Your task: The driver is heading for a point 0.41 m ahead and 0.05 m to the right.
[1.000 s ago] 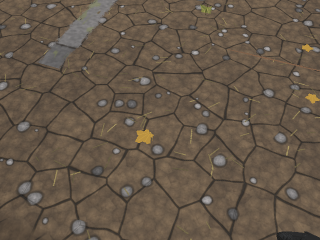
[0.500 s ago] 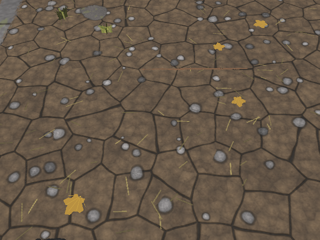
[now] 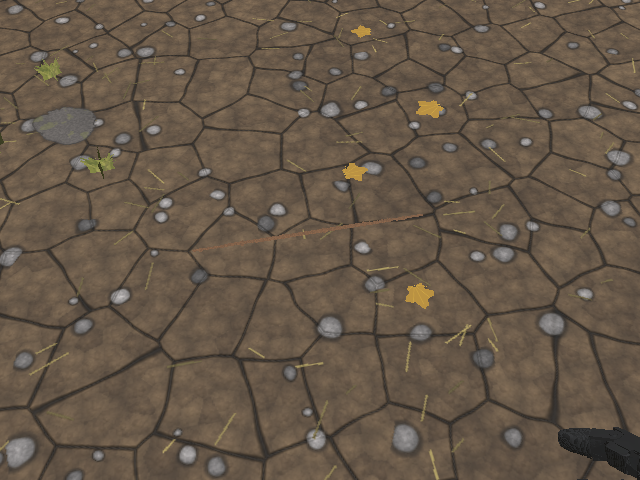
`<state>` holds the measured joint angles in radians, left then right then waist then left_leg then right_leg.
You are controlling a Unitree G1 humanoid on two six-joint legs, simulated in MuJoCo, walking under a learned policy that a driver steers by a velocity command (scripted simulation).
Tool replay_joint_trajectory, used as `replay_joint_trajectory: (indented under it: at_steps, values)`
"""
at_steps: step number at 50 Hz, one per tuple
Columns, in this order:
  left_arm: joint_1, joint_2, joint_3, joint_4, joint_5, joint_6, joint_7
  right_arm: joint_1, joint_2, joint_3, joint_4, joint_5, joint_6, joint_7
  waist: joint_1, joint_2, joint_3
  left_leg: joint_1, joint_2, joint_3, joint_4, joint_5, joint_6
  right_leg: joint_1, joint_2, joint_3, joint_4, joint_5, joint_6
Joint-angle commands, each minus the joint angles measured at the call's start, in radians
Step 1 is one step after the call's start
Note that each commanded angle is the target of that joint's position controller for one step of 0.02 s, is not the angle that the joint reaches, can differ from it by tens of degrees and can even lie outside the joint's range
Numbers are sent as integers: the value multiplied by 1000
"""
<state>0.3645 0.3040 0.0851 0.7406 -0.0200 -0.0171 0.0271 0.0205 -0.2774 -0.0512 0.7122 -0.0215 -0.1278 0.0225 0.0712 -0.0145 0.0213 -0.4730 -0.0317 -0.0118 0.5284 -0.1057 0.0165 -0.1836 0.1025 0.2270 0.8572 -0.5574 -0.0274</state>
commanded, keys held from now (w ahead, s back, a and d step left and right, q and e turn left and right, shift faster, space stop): e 0.30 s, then w+e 0.26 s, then w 0.06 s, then no key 0.38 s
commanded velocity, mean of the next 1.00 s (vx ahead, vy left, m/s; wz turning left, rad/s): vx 0.22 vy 0.00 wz -0.45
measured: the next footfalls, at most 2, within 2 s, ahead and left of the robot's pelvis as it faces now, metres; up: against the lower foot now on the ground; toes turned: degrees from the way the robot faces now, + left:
right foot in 0.44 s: +0.16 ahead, -0.14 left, +0.00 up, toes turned -19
left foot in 0.86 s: +0.46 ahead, -0.03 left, +0.00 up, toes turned -26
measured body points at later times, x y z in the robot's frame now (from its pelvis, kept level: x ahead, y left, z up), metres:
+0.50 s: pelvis +0.13 -0.03 +0.01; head +0.16 -0.07 +0.46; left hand +0.38 +0.18 -0.06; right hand +0.17 -0.35 -0.11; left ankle +0.10 +0.12 -0.68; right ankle +0.12 -0.13 -0.72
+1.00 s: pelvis +0.30 -0.07 +0.01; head +0.34 -0.07 +0.46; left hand +0.52 +0.14 -0.11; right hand +0.35 -0.37 -0.09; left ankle +0.42 -0.01 -0.72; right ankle +0.16 -0.15 -0.67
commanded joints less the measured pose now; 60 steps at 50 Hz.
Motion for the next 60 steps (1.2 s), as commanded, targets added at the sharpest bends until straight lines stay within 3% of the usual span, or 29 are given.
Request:
replay_joint_trajectory:
  at_steps: [1, 2, 3, 6, 9, 12, 18, 21, 22, 23, 24, 25, 26, 28, 30, 34, 38, 42, 43, 44, 45, 46, 47, 50, 52, 56, 58, 59, 60]
  values:
    - [56, 165, 25, -93, -9, -5, 4, 214, -132, -45, -39, 12, 19, -11, -123, 171, -272, 711, 446, -523, -112, 317, 242, -538, -64, -31, 516, -37, 65]
    - [-18, 174, 31, -110, -1, 7, 9, 159, -106, -33, -45, 6, 33, -14, -113, 96, -191, 580, 397, -370, -117, 409, 210, -520, -99, -75, 494, 22, 80]
    - [-52, 169, 36, -123, 8, 18, 11, 125, -90, -26, -40, 6, 42, -16, -96, 83, -128, 468, 350, -272, -127, 488, 198, -499, -125, -93, 452, 50, 88]
    - [-32, 77, 21, -142, -8, 48, 7, 88, -113, -34, -13, -2, 48, -21, -51, 159, -73, 297, 291, -115, -218, 483, 198, -394, -155, -158, 302, 102, 91]
    - [-80, 60, 12, -174, 3, 56, 2, 76, -160, -51, 3, 7, 59, -33, -57, 138, -113, 332, 335, -62, -250, 511, 230, -388, -177, -171, 167, 212, 96]
    - [-123, 64, 11, -187, 4, 57, -16, 43, -173, -54, 6, 19, 78, -40, -64, 128, -125, 321, 325, 29, -267, 410, 211, -309, -181, -199, 27, 344, 79]
    - [-239, 89, 23, -245, 0, 74, -47, 91, -230, -72, 38, 47, 98, -22, -102, 125, -69, 363, 370, 49, -256, 38, 170, -250, -167, -257, -169, 275, 16]
    - [-169, 109, 38, -214, 3, 66, -47, 101, -211, -69, 54, 62, 101, -14, -58, 97, -56, 310, 333, 98, -140, -141, 114, -79, -115, -311, -348, 295, -43]
    - [-47, 163, 66, -177, -4, 61, -35, 113, -162, -53, 60, 47, 98, -12, -13, 16, -107, 214, 272, 165, 63, -100, 71, 109, -122, -247, -396, 310, -90]
    - [50, 307, 100, -170, -9, 51, -17, 75, -90, -27, -9, 7, 86, -7, -7, -280, -141, -149, 107, 255, 465, -363, -28, 349, -367, 197, -465, 347, -249]
    - [72, 280, 83, -187, -1, 17, -31, 8, -109, -28, -37, 13, 61, -4, 35, -251, -173, -387, 13, 36, 655, -541, -46, 405, -454, 491, -585, 214, -375]
    - [52, 207, 59, -182, 2, -9, -38, -19, -164, -42, -43, 43, 42, 9, 29, -167, -130, -429, 67, -37, 688, -479, -25, 387, -443, 413, -600, 220, -342]
    - [19, 171, 46, -183, -1, -24, -38, -8, -172, -45, -35, 50, 31, 16, -1, -130, -93, -400, 99, -46, 646, -392, -8, 326, -405, 319, -589, 244, -301]
    - [-55, 136, 28, -193, -4, -24, -28, -2, -175, -50, -15, 20, 24, 16, -42, -82, -44, -310, 127, -43, 506, -261, -17, 209, -343, 195, -606, 367, -249]
    - [-78, 140, 24, -203, 12, -25, -15, 17, -148, -43, 2, 18, 26, 24, -61, -84, -51, -227, 104, -9, 418, -156, -41, 156, -309, 116, -625, 502, -234]
    - [-68, 165, 29, -173, 19, -23, 2, -37, -77, -12, 0, 14, 39, 22, -41, -85, -27, -81, 62, 19, 161, -6, -75, 61, -258, -29, -594, 760, -188]
    - [-24, 158, 25, -127, 16, -12, 3, -50, -97, -13, -7, 20, 43, 27, -23, -99, -37, 8, 41, 5, 62, 95, -55, 51, -273, -28, -528, 820, -158]
    - [-62, 118, 12, -107, 11, -10, 2, 58, -130, -32, 26, 0, 32, 23, -90, -91, -64, 183, 26, 18, -80, 201, 7, 55, -236, -9, -382, 789, -101]
    - [-39, 91, 4, -108, 24, -14, 3, 94, -172, -41, 28, -13, 26, 15, -94, -38, -113, 308, 102, -49, -78, 489, 38, 22, -175, -36, -284, 729, -55]
    - [62, 48, -13, -108, 39, -19, 5, 139, -226, -47, 22, -30, 28, 9, -61, 115, -249, 564, 279, -228, -19, 727, 159, -127, -94, -69, -83, 428, 10]
    - [102, 48, -19, -92, 36, -12, 9, 184, -159, -31, 48, -19, 42, 10, -80, 267, -335, 617, 402, -425, -81, 712, 289, -204, -51, -68, 121, -85, 68]
    - [74, 110, -3, -87, 16, 4, 9, 172, -124, -16, 57, 9, 49, 17, -80, 213, -289, 564, 396, -475, -135, 464, 292, -262, -68, -41, 208, -157, 85]
    - [25, 132, 7, -84, 7, 22, 14, 130, -118, -14, 56, 19, 57, 17, -79, 150, -213, 499, 369, -433, -166, 256, 258, -305, -95, -54, 257, -113, 96]
    - [-36, 95, 3, -81, 18, 62, 24, 4, -98, 0, 44, 2, 80, 10, -43, 146, -81, 254, 273, -287, -259, -36, 183, -227, -158, -107, 81, -6, 104]
    - [-31, 50, -11, -58, 22, 58, 26, -19, -103, -2, 49, -3, 90, 0, -43, 172, -78, 188, 222, -197, -268, -21, 170, -111, -148, -153, -79, 52, 99]
    - [-13, 33, -16, -9, 31, 45, 16, -10, -95, 5, 73, 18, 102, -10, -26, 129, -121, 156, 194, -140, -228, -139, 143, 84, -124, -203, -378, 382, 70]
    - [-76, 83, -13, -43, 48, 44, 18, 29, -58, 23, 93, 5, 100, -5, -57, 57, -77, 97, 139, -109, -199, -335, 47, 102, -216, -99, -447, 438, 23]
    - [-100, 138, 2, -24, 38, 44, 17, 50, -67, 16, 92, 4, 101, -2, -107, -57, -30, 149, 71, -36, -185, -320, 11, -36, -196, -106, -422, 256, -5]
    - [-118, 94, -6, -29, 40, 35, 12, 30, -81, 15, 100, 1, 102, -5, -84, -52, -10, 204, 68, -29, -144, -267, -2, -97, -174, -121, -441, 174, -2]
